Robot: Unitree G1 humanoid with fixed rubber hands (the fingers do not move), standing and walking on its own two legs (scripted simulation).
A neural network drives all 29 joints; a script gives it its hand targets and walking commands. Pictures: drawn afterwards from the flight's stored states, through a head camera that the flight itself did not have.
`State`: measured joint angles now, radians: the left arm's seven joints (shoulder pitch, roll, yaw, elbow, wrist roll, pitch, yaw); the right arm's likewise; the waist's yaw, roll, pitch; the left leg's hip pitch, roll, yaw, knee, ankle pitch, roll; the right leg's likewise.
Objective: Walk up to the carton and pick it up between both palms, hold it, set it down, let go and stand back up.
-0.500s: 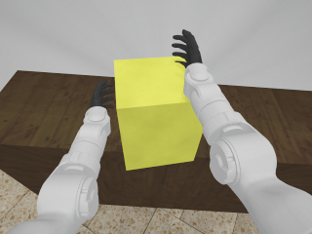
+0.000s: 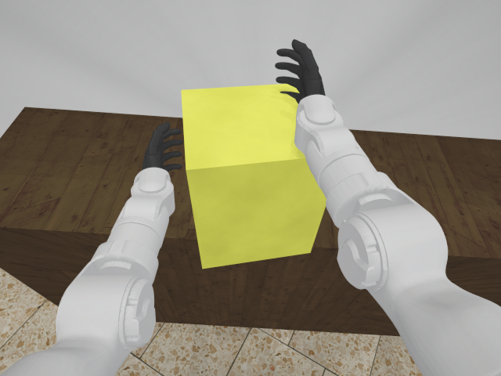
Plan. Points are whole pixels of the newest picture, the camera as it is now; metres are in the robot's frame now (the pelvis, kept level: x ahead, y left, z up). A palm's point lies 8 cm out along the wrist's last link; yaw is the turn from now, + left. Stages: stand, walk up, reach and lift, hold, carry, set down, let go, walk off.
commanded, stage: set down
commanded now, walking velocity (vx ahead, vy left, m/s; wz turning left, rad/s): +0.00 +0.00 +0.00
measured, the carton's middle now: (250, 177) +0.45 +0.04 +0.04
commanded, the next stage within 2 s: let go in 1.14 s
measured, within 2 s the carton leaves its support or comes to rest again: neither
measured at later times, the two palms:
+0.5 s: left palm (158, 174) +0.41 +0.19 +0.07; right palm (310, 97) +0.48 -0.04 +0.20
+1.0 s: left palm (154, 174) +0.41 +0.20 +0.08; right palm (311, 99) +0.48 -0.04 +0.20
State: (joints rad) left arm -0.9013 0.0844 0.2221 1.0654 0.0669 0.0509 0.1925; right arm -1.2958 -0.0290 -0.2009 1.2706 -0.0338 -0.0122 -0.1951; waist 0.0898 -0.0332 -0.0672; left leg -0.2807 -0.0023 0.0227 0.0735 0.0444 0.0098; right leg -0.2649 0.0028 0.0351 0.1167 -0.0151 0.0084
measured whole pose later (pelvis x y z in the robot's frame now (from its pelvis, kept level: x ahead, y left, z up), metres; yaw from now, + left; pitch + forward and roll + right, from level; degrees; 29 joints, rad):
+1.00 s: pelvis +0.00 +0.00 +0.00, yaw +1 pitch +9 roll +0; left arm -0.91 0.10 0.17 1.11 0.00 0.07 0.21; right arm -1.29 -0.04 -0.17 1.26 0.00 -0.02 -0.18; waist 0.07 -0.01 -0.07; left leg -0.29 -0.01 0.01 0.08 0.05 0.01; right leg -0.27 -0.01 0.02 0.12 -0.02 0.01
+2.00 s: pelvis -0.01 +0.01 +0.00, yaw +1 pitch +13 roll +0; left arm -1.38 0.35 -0.01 1.27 -0.33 0.22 0.14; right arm -1.44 -0.32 0.05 1.26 0.32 0.23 -0.20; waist 0.11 0.00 -0.14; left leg -0.40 -0.02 0.01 0.14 0.04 0.02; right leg -0.36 -0.02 0.03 0.15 -0.01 0.03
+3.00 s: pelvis +0.21 +0.14 -0.04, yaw -2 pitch +4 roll -3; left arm 0.38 0.24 -0.02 0.96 0.04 -0.02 0.04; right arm 0.45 -0.25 -0.02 0.94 -0.02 0.04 -0.04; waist 0.02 0.03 -0.01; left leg 0.03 -0.06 0.10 0.55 -0.50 -0.04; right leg -0.38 0.00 -0.17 0.69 -0.36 -0.01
